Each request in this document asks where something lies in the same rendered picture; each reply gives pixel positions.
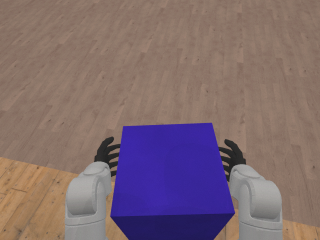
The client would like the carton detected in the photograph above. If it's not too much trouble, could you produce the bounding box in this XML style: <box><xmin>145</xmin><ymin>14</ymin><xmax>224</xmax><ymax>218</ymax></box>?
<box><xmin>110</xmin><ymin>123</ymin><xmax>235</xmax><ymax>240</ymax></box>

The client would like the robot right hand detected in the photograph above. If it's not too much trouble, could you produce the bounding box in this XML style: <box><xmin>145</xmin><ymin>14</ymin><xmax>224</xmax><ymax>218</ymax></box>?
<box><xmin>218</xmin><ymin>139</ymin><xmax>246</xmax><ymax>182</ymax></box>

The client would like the left robot forearm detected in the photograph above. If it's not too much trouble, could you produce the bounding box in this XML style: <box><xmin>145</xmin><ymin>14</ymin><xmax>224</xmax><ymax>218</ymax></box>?
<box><xmin>64</xmin><ymin>161</ymin><xmax>112</xmax><ymax>240</ymax></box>

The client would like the robot left hand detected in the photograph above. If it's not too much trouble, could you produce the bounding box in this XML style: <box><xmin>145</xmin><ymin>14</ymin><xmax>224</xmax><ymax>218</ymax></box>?
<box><xmin>94</xmin><ymin>136</ymin><xmax>121</xmax><ymax>177</ymax></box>

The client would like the right robot forearm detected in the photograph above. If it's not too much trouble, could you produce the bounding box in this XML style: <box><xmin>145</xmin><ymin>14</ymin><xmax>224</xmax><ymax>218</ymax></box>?
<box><xmin>229</xmin><ymin>164</ymin><xmax>283</xmax><ymax>240</ymax></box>

